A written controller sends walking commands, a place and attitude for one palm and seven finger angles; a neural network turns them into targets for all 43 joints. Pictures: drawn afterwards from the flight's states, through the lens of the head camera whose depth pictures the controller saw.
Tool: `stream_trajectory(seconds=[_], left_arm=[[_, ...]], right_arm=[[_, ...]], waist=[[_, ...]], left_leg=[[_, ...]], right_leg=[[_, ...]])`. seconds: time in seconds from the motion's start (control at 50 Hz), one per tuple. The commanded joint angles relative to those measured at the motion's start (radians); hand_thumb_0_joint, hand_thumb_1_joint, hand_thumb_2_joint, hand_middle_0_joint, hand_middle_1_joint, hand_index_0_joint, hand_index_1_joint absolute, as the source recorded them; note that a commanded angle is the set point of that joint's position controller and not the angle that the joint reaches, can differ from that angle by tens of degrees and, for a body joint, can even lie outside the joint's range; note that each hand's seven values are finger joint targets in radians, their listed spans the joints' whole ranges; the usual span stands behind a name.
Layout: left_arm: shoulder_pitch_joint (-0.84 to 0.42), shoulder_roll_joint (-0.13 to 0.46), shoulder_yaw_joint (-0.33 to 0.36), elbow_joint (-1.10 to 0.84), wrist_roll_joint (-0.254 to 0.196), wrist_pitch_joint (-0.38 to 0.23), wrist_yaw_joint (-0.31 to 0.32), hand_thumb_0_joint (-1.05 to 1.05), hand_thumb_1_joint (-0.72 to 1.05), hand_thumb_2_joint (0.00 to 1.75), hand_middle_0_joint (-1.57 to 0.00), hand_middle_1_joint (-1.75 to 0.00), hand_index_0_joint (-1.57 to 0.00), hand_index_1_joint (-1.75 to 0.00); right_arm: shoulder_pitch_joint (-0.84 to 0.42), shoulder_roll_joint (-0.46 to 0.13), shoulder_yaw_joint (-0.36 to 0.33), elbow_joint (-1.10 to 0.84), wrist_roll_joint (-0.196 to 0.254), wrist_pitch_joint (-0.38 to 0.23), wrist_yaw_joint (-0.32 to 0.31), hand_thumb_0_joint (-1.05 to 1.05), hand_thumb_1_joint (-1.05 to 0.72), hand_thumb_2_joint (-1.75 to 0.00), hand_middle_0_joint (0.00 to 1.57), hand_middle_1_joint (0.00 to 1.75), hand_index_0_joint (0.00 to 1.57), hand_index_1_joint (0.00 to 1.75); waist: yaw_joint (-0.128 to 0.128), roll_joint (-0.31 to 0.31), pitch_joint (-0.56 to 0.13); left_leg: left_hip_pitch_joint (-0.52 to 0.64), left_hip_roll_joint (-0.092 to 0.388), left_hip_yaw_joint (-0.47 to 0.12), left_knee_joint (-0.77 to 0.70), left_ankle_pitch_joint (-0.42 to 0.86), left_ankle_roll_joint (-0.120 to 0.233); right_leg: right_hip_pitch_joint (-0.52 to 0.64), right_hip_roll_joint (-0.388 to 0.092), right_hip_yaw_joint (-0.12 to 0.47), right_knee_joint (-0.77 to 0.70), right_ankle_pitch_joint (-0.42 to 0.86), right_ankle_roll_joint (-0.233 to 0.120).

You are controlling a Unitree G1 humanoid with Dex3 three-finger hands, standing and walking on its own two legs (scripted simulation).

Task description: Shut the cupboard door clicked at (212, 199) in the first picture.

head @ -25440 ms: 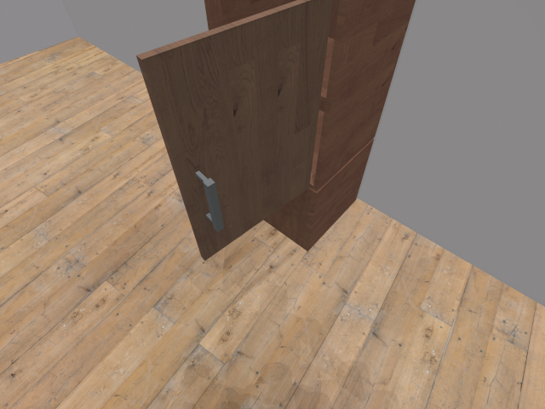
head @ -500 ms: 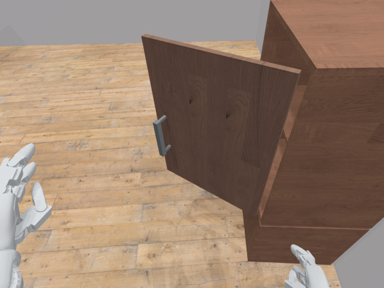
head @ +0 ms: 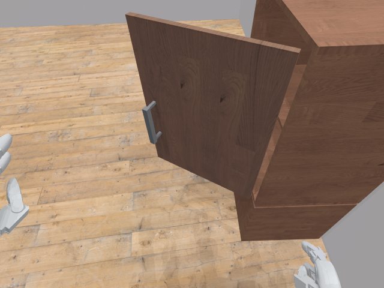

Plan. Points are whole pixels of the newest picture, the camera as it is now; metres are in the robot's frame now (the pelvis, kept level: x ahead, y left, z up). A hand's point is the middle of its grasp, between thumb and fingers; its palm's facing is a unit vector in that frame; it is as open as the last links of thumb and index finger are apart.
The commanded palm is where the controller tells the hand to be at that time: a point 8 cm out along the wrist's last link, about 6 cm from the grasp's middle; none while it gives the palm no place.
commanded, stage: step back with the hand held close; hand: left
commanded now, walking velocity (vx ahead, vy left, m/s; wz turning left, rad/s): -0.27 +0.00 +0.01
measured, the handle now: (153, 123) +0.64 +0.18 -0.09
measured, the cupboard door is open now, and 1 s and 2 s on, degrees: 59 59 59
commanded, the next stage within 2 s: stop stepping back and stand still in 1.66 s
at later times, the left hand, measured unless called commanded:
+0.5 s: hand out of the picture +0.14 +0.27 +0.16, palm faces +0.47 -0.75 -0.47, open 7.4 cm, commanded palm +0.08 +0.30 +0.18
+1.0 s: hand out of the picture +0.10 +0.25 +0.16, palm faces +0.47 -0.75 -0.46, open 7.4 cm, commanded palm +0.03 +0.29 +0.18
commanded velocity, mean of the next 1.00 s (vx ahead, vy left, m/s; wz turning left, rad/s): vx -0.35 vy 0.00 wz -0.01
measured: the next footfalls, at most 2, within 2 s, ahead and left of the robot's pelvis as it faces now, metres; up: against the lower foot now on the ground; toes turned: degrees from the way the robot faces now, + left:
right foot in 1.36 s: -0.24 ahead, -0.16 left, +0.00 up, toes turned +3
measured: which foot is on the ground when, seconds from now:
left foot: down 0.00-1.00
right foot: down 0.00-1.00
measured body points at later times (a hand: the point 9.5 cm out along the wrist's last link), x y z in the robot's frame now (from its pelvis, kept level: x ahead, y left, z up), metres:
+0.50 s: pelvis -0.06 +0.00 -0.02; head -0.06 +0.01 +0.43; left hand +0.11 +0.31 +0.18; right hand +0.10 -0.25 -0.09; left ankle -0.02 +0.07 -0.73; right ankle +0.02 -0.12 -0.73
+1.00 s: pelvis -0.10 -0.01 -0.02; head -0.08 +0.00 +0.43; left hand +0.07 +0.29 +0.18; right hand +0.08 -0.25 -0.10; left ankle -0.03 +0.07 -0.73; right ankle +0.00 -0.14 -0.73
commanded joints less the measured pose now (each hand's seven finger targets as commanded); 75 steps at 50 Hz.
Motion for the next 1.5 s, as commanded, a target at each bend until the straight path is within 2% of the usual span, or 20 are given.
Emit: stream_trajectory(seconds=[0.0, 0.14, 0.32, 0.54, 0.68, 0.74, 0.84, 0.9, 0.94, 0.98, 1.02, 1.06, 1.1, 1.12, 1.14, 1.22, 1.3, 1.36, 1.42, 1.48], left_arm=[[-0.006, 0.179, 0.165, -0.2, -0.007, -0.056, 0.027, 0.0, 0.9, 0.9, -0.2, -0.3, -0.2, -0.3], [-0.042, 0.195, 0.183, -0.208, 0.016, -0.072, 0.034, 0.0, 0.9, 0.9, -0.2, -0.3, -0.2, -0.3], [-0.115, 0.168, 0.171, -0.241, 0.042, -0.112, 0.042, 0.0, 0.9, 0.9, -0.2, -0.3, -0.2, -0.3], [-0.103, 0.195, 0.193, -0.242, 0.052, -0.146, 0.055, 0.0, 0.9, 0.9, -0.2, -0.3, -0.2, -0.3], [-0.097, 0.176, 0.204, -0.272, 0.056, -0.164, 0.052, 0.0, 0.9, 0.9, -0.2, -0.3, -0.2, -0.3], [-0.092, 0.193, 0.23, -0.251, 0.059, -0.163, 0.046, 0.0, 0.9, 0.9, -0.2, -0.3, -0.2, -0.3], [-0.105, 0.171, 0.205, -0.262, 0.054, -0.163, 0.033, 0.0, 0.9, 0.9, -0.2, -0.3, -0.2, -0.3], [-0.109, 0.175, 0.184, -0.253, 0.054, -0.155, 0.036, 0.0, 0.9, 0.9, -0.2, -0.3, -0.2, -0.3], [-0.102, 0.213, 0.204, -0.27, 0.049, -0.15, 0.048, 0.0, 0.9, 0.9, -0.2, -0.3, -0.2, -0.3], [-0.073, 0.208, 0.182, -0.299, 0.04, -0.15, 0.057, 0.0, 0.9, 0.9, -0.2, -0.3, -0.2, -0.3], [-0.027, 0.224, 0.205, -0.302, 0.034, -0.154, 0.066, 0.0, 0.9, 0.9, -0.2, -0.3, -0.2, -0.3], [-0.005, 0.215, 0.22, -0.311, 0.037, -0.162, 0.07, 0.0, 0.9, 0.9, -0.2, -0.3, -0.2, -0.3], [-0.03, 0.19, 0.237, -0.312, 0.046, -0.17, 0.066, 0.0, 0.9, 0.9, -0.2, -0.3, -0.2, -0.3], [-0.047, 0.193, 0.244, -0.316, 0.041, -0.164, 0.061, 0.0, 0.9, 0.9, -0.2, -0.3, -0.2, -0.3], [-0.077, 0.225, 0.258, -0.343, 0.042, -0.163, 0.056, 0.0, 0.9, 0.9, -0.2, -0.3, -0.2, -0.3], [-0.027, 0.123, 0.15, -0.266, 0.005, -0.147, 0.041, 0.0, 0.9, 0.9, -0.2, -0.3, -0.2, -0.3], [-0.157, 0.12, 0.075, -0.308, 0.013, -0.17, 0.038, 0.0, 0.9, 0.9, -0.2, -0.3, -0.2, -0.3], [-0.226, 0.171, 0.113, -0.343, 0.027, -0.179, 0.043, 0.0, 0.9, 0.9, -0.2, -0.3, -0.2, -0.3], [-0.163, 0.244, 0.188, -0.402, 0.002, -0.173, 0.027, 0.0, 0.9, 0.9, -0.2, -0.3, -0.2, -0.3], [0.057, 0.287, 0.27, -0.332, -0.023, -0.15, 0.006, 0.0, 0.9, 0.9, -0.2, -0.3, -0.2, -0.3]], right_arm=[[-0.082, -0.114, -0.035, -0.177, 0.0, -0.038, -0.004, 0.0, -0.9, -0.9, 0.2, 0.3, 0.2, 0.3], [-0.084, -0.128, -0.032, -0.178, 0.001, -0.048, -0.007, 0.0, -0.9, -0.9, 0.2, 0.3, 0.2, 0.3], [-0.066, -0.121, -0.023, -0.178, -0.006, -0.087, -0.009, 0.0, -0.9, -0.9, 0.2, 0.3, 0.2, 0.3], [-0.054, -0.124, -0.03, -0.159, -0.011, -0.108, 0.01, 0.0, -0.9, -0.9, 0.2, 0.3, 0.2, 0.3], [-0.064, -0.125, -0.033, -0.157, -0.014, -0.121, 0.004, 0.0, -0.9, -0.9, 0.2, 0.3, 0.2, 0.3], [-0.059, -0.123, -0.045, -0.151, -0.018, -0.127, 0.003, 0.0, -0.9, -0.9, 0.2, 0.3, 0.2, 0.3], [-0.055, -0.118, -0.046, -0.136, -0.017, -0.124, 0.011, 0.0, -0.9, -0.9, 0.2, 0.3, 0.2, 0.3], [-0.058, -0.1, -0.043, -0.138, -0.013, -0.118, 0.018, 0.0, -0.9, -0.9, 0.2, 0.3, 0.2, 0.3], [-0.052, -0.092, -0.046, -0.127, -0.02, -0.109, 0.026, 0.0, -0.9, -0.9, 0.2, 0.3, 0.2, 0.3], [-0.053, -0.066, -0.036, -0.121, -0.015, -0.094, 0.036, 0.0, -0.9, -0.9, 0.2, 0.3, 0.2, 0.3], [-0.056, -0.072, -0.037, -0.125, -0.008, -0.084, 0.031, 0.0, -0.9, -0.9, 0.2, 0.3, 0.2, 0.3], [-0.063, -0.09, -0.037, -0.138, -0.007, -0.088, 0.016, 0.0, -0.9, -0.9, 0.2, 0.3, 0.2, 0.3], [-0.089, -0.117, -0.044, -0.147, -0.007, -0.111, 0.002, 0.0, -0.9, -0.9, 0.2, 0.3, 0.2, 0.3], [-0.094, -0.108, -0.049, -0.141, -0.017, -0.124, -0.002, 0.0, -0.9, -0.9, 0.2, 0.3, 0.2, 0.3], [-0.103, -0.104, -0.058, -0.136, -0.017, -0.136, -0.003, 0.0, -0.9, -0.9, 0.2, 0.3, 0.2, 0.3], [-0.081, -0.073, -0.043, -0.08, -0.026, -0.169, 0.018, 0.0, -0.9, -0.9, 0.2, 0.3, 0.2, 0.3], [-0.066, -0.085, -0.033, -0.01, -0.034, -0.193, 0.028, 0.0, -0.9, -0.9, 0.2, 0.3, 0.2, 0.3], [-0.092, -0.083, -0.044, -0.008, -0.026, -0.198, 0.029, 0.0, -0.9, -0.9, 0.2, 0.3, 0.2, 0.3], [-0.114, -0.049, -0.051, -0.077, 0.006, -0.171, 0.03, 0.0, -0.9, -0.9, 0.2, 0.3, 0.2, 0.3], [-0.169, -0.033, -0.017, -0.148, 0.017, -0.129, 0.025, 0.0, -0.9, -0.9, 0.2, 0.3, 0.2, 0.3]], waist=[[0.01, 0.018, -0.172], [0.004, -0.014, -0.122], [-0.002, 0.036, -0.067], [-0.008, -0.03, -0.051], [-0.003, 0.097, -0.09], [0.001, 0.065, -0.097], [-0.008, 0.02, -0.117], [-0.013, -0.089, -0.098], [-0.014, -0.141, -0.104], [-0.024, -0.186, -0.146], [-0.028, -0.141, -0.166], [-0.027, -0.001, -0.15], [-0.014, 0.214, -0.144], [-0.008, 0.242, -0.137], [-0.006, 0.181, -0.152], [0.002, 0.123, -0.1], [0.011, 0.114, -0.202], [0.027, 0.115, -0.367], [0.002, -0.055, -0.445], [0.003, -0.093, -0.318]], left_leg=[[-0.126, 0.199, -0.16, -0.095, 0.483, -0.034], [-0.388, 0.171, -0.178, -0.128, -0.023, 0.012], [-0.606, 0.199, -0.22, -0.196, -0.332, 0.048], [-0.55, 0.138, -0.197, -0.066, -0.345, 0.021], [-0.721, 0.25, -0.28, -0.229, -0.399, 0.067], [-0.713, 0.263, -0.3, -0.213, -0.347, 0.072], [-0.667, 0.199, -0.228, -0.098, -0.316, 0.048], [-0.577, 0.117, -0.165, 0.045, -0.379, 0.008], [-0.432, 0.076, -0.144, 0.144, -0.264, -0.026], [-0.249, 0.062, -0.13, 0.172, -0.145, -0.042], [-0.205, 0.084, -0.138, 0.087, -0.142, -0.025], [-0.324, 0.163, -0.21, -0.069, -0.225, 0.015], [-0.627, 0.336, -0.367, -0.318, -0.512, 0.087], [-0.653, 0.399, -0.408, -0.377, -0.475, 0.099], [-0.594, 0.416, -0.412, -0.372, -0.416, 0.097], [-0.29, 0.359, -0.268, -0.293, -0.167, 0.043], [0.125, 0.336, -0.201, -0.148, 0.434, -0.019], [0.298, 0.292, -0.089, -0.039, 0.771, -0.042], [0.37, 0.208, 0.023, 0.044, 0.706, -0.046], [0.18, 0.157, 0.027, 0.045, 0.388, -0.058]], right_leg=[[0.224, -0.033, 0.069, 0.091, 0.314, -0.01], [0.311, -0.047, 0.125, 0.096, 0.273, -0.011], [0.386, -0.002, 0.106, 0.195, 0.182, 0.003], [0.221, -0.08, 0.225, 0.042, -0.013, -0.045], [0.418, 0.038, 0.099, 0.297, 0.167, 0.002], [0.424, 0.062, 0.107, 0.323, 0.216, 0.003], [0.376, -0.003, 0.228, 0.254, 0.303, -0.027], [0.204, -0.107, 0.379, 0.069, 0.126, -0.068], [0.055, -0.198, 0.458, -0.069, 0.036, -0.119], [-0.059, -0.227, 0.406, -0.132, 0.006, -0.129], [-0.076, -0.167, 0.308, -0.11, -0.046, -0.089], [0.02, -0.05, 0.192, 0.019, -0.052, -0.035], [0.284, 0.093, 0.069, 0.35, 0.001, 0.015], [0.312, 0.126, 0.051, 0.453, -0.049, 0.023], [0.282, 0.137, 0.064, 0.504, -0.108, 0.025], [0.079, 0.086, 0.037, 0.229, -0.262, -0.004], [-0.003, 0.048, 0.069, -0.164, -0.057, -0.004], [0.038, 0.044, 0.055, -0.127, 0.191, 0.009], [-0.005, -0.001, 0.07, -0.106, 0.484, 0.062], [-0.036, -0.082, 0.126, -0.13, 0.45, 0.04]])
